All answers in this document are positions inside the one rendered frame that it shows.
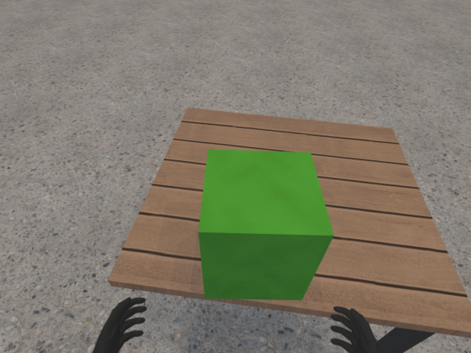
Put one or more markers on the table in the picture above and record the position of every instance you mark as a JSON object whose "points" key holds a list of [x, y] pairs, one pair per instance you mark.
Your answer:
{"points": [[386, 260]]}

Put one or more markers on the left robot hand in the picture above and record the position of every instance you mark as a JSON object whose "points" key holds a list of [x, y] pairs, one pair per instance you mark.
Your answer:
{"points": [[112, 336]]}

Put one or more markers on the carton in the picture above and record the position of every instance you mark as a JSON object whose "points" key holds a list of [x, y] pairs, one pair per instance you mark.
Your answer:
{"points": [[263, 227]]}

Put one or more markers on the right robot hand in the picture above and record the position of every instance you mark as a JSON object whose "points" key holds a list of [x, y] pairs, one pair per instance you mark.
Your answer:
{"points": [[361, 338]]}

